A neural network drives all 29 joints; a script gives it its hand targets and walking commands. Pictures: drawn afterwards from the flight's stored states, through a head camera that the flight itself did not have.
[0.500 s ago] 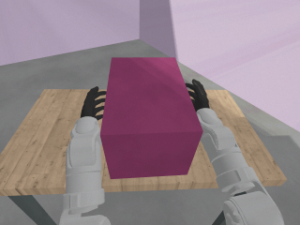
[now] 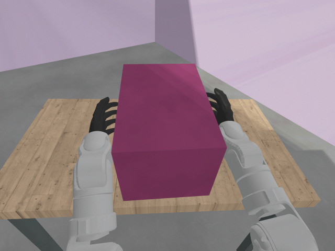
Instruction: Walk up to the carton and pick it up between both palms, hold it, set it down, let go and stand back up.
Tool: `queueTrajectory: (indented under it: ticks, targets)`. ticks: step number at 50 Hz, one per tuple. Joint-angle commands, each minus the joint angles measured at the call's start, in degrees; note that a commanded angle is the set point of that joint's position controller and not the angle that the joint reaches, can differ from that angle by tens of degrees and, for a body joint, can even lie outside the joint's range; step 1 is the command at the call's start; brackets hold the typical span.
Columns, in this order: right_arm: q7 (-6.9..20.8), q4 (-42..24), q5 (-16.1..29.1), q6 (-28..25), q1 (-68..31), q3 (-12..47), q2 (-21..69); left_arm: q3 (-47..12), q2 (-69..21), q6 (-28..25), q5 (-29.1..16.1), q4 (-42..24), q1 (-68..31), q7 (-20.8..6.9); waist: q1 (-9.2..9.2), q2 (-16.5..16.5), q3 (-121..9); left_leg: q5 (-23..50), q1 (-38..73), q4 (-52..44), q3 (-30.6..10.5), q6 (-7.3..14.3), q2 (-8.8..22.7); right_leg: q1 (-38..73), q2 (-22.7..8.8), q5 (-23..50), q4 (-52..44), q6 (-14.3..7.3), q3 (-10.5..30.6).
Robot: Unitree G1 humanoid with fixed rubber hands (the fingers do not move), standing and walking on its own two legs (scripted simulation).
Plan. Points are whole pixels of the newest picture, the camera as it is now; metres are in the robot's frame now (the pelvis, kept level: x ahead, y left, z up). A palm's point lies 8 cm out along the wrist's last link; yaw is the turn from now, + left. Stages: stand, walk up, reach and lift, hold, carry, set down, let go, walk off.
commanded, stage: hold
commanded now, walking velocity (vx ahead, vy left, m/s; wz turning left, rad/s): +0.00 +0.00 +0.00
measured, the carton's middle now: (163, 124) +0.39 +0.00 +0.15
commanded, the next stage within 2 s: set down in 0.46 s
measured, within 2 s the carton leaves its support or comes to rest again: neither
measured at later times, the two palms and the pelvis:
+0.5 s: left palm (99, 132) +0.35 +0.14 +0.17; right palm (223, 121) +0.36 -0.14 +0.17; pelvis +0.00 +0.00 +0.00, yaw +0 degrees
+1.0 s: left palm (100, 141) +0.36 +0.15 +0.13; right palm (215, 130) +0.38 -0.14 +0.13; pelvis +0.00 -0.01 +0.00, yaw +0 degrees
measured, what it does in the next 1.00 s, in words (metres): stands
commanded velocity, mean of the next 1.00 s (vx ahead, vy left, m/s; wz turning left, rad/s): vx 0.00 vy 0.00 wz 0.00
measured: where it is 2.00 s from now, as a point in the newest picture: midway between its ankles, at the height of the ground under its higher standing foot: outside the picture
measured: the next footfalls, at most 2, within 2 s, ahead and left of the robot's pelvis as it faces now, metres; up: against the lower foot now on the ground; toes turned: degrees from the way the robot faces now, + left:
none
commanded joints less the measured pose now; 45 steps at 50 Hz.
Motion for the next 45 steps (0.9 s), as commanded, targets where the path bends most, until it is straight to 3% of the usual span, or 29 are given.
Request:
queueTrajectory:
  ticks: [1,3,8,11,16,20,23,24,26,29,32,36,40,45]
  targets:
    - [6.27,-23.4,4.79,-4.22,-44.33,23.34,37.07,-33.03,-31.24,-5.27,-9.31,-9.32,-43.45,-7.24,-0.92,5.7,-29.99,22.69,10.57,0.48,2.72,-0.7,-5.6,3.88,5.46,15.47,-0.39,2.94,-1.39]
    - [6.24,-22.88,4.24,-3.85,-44.56,23.01,36.98,-31.54,-30.71,-4.97,-8.62,-7.34,-42.84,-7.44,-0.33,4.34,-28.15,20.35,9.63,-0.38,3.1,-0.34,-5.77,4.02,5.24,14.3,-0.63,3.15,-1.55]
    - [6.42,-23.9,4.7,-4.12,-45.16,23.11,37.12,-32.78,-31.32,-5.41,-9.47,-9.86,-44.61,-7.32,-0.78,5.18,-30.16,21.83,10.17,-0.05,2.75,-0.54,-5.69,4.13,5.47,14.51,-0.38,2.9,-1.4]
    - [6.49,-22.27,4.05,-3.94,-44.61,22.41,36.57,-32.06,-30.99,-4.99,-8.41,-7.45,-43.32,-7.21,-0.63,5.22,-27.75,20.61,9.78,-0.4,2.89,-0.5,-5.49,3.42,5.31,13.57,-0.79,2.75,-1.51]
    - [6.36,-24.11,4.53,-4.33,-45.48,23.37,37.46,-32.42,-31.48,-5.41,-9.26,-8.35,-43.74,-7.33,-0.69,4.79,-30.38,21.4,9.93,-0.06,2.87,-0.4,-5.7,4.7,5.29,15.64,-0.12,3.02,-1.49]
    - [6.38,-21.33,4.22,-3.77,-44.38,22.7,37.47,-30.38,-30.24,-5.21,-8.14,-7.61,-43.72,-7.65,-0.35,3.89,-27.59,19.6,8.93,-0.98,3.16,-0.06,-5.76,4.86,5.2,14.1,-0.64,3.03,-1.35]
    - [6.39,-22.74,4.43,-4.1,-44.67,23.05,37.31,-31.93,-31.19,-5.29,-8.87,-8.6,-43.88,-7.47,-0.7,4.92,-29.31,21.88,9.89,-0.12,2.9,-0.43,-5.72,4.42,5.32,15.21,-0.26,2.99,-1.55]
    - [6.44,-21.64,5.4,-3.23,-40.2,21.87,33.09,-28.95,-29.69,-4.35,-8.23,-11.83,-40.92,-8.3,-1.02,6.01,-28.51,25.43,13.16,0.23,2.12,-0.22,-5.0,4.85,5.24,16.38,-0.78,2.22,-0.16]
    - [6.63,-20.96,4.21,-3.87,-42.05,20.06,32.8,-27.81,-28.74,-4.6,-7.68,-9.9,-42.66,-8.74,-0.51,5.35,-27.74,22.84,12.57,-0.32,2.51,-0.18,-5.07,3.56,5.21,13.04,-1.41,2.36,-0.45]
    - [7.4,-22.44,2.14,-6.46,-45.6,18.58,32.24,-27.91,-29.6,-5.88,-7.6,-9.29,-44.8,-8.95,-0.38,5.56,-28.97,22.51,13.12,-0.75,2.81,-0.48,-4.71,2.34,5.14,12.22,-1.33,2.17,-1.33]
    - [8.58,-21.13,-0.97,-9.93,-47.18,17.05,33.01,-27.22,-30.38,-8.02,-6.45,-6.1,-43.98,-8.91,1.09,4.74,-28.61,19.53,12.79,-1.81,3.66,-0.04,-4.29,2.08,4.56,10.32,-1.62,1.77,-1.44]
    - [10.14,-14.47,-6.09,-15.8,-46.64,13.71,32.11,-21.81,-28.67,-10.71,-2.36,1.67,-38.56,-9.52,2.98,4.59,-26.33,17.22,10.44,-3.06,4.8,0.53,-4.02,3.46,3.77,9.03,-1.27,1.6,-1.87]
    - [11.28,-5.97,-10.55,-20.33,-42.69,10.71,32.35,-18.01,-27.11,-13.79,-0.32,6.82,-35.67,-10.13,3.62,2.25,-22.22,15.02,7.83,-4.45,5.74,1.7,-4.01,4.74,3.19,7.53,-1.58,1.84,-1.92]
    - [11.89,-5.91,-11.9,-26.31,-45.38,10.51,31.95,-21.52,-29.69,-18.0,-1.88,5.75,-38.05,-9.24,3.82,3.6,-27.28,22.05,10.59,-2.27,5.84,0.4,-3.79,4.97,3.61,13.47,-0.74,1.4,-3.05]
